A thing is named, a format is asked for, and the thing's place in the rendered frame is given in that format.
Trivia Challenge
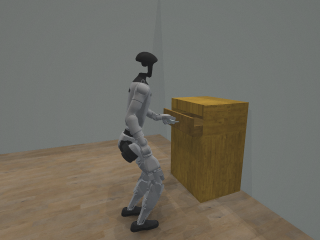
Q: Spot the cabinet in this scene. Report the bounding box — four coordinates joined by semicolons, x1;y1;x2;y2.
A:
170;96;249;203

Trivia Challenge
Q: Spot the handle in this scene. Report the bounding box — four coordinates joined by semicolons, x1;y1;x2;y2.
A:
166;119;179;124

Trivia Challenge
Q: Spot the right robot hand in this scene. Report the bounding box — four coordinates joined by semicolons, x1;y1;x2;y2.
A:
144;155;165;185

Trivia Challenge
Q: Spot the humanoid robot head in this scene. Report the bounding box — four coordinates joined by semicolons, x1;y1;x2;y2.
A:
133;51;158;85

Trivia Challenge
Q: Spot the left robot hand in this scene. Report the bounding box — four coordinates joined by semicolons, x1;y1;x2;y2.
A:
161;114;176;125

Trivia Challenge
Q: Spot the right robot upper arm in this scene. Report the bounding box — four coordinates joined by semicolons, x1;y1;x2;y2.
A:
125;83;150;125

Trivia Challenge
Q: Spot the right robot forearm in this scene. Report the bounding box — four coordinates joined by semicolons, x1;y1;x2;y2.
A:
127;115;153;158

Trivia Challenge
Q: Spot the robot right thigh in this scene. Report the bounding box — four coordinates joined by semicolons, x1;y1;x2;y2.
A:
121;142;163;190

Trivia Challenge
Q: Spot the drawer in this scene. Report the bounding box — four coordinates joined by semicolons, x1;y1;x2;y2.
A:
163;108;204;137

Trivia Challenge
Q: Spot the left robot forearm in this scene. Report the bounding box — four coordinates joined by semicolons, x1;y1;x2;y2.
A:
146;109;162;121

